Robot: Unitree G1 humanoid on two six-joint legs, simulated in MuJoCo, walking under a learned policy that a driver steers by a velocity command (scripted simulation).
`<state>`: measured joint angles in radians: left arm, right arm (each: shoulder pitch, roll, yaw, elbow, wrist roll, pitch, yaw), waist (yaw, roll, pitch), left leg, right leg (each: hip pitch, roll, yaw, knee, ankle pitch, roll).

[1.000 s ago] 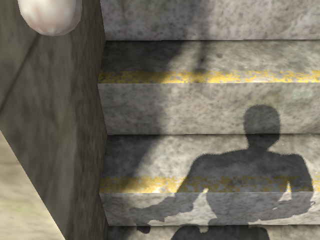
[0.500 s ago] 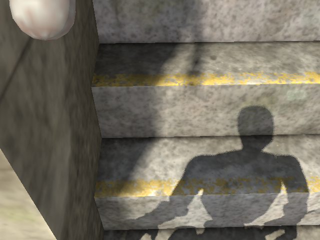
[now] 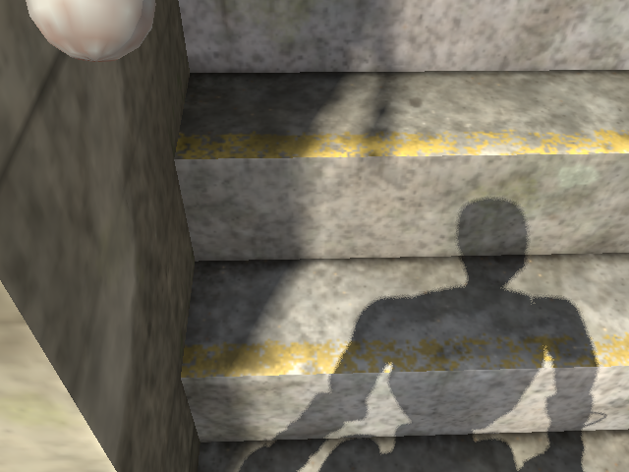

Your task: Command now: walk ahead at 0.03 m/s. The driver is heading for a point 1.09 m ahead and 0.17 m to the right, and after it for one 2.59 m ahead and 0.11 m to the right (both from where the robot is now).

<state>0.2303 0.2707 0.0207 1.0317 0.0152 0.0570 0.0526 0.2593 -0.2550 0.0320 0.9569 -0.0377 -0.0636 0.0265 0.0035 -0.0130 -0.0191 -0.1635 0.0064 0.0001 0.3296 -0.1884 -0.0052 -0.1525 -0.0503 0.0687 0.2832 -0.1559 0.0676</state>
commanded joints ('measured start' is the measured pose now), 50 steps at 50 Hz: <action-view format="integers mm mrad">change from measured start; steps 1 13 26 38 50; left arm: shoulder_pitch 29 45 48 6 -36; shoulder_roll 117 111 108 77 89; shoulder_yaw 24 31 33 3 -9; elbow -27 -17 -13 -47 -85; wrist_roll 0 -3 -4 2 -2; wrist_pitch -4 -4 -4 -41 -56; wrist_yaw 4 8 8 10 3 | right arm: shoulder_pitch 26 33 35 -33 -79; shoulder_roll -119 -112 -110 -93 -98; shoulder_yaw -27 -33 -36 -21 -9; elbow -37 -42 -47 -74 -103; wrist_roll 1 3 3 3 11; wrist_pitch -9 -10 -9 -22 -35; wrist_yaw -3 -4 -5 -29 -18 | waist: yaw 1 1 2 8 12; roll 23 20 18 16 11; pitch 15 23 21 17 -36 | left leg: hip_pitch -27 -31 -25 7 67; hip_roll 78 75 74 58 61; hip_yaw -72 -71 -69 -71 -54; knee -73 -74 -69 -104 -67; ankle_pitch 47 21 35 -52 259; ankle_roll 0 -6 -9 -2 -7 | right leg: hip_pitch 8 3 4 -26 55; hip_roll -42 -41 -40 -25 -37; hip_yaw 27 31 32 13 21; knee -22 -26 -25 -43 -41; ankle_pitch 148 136 148 112 323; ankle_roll -55 -56 -58 -63 -57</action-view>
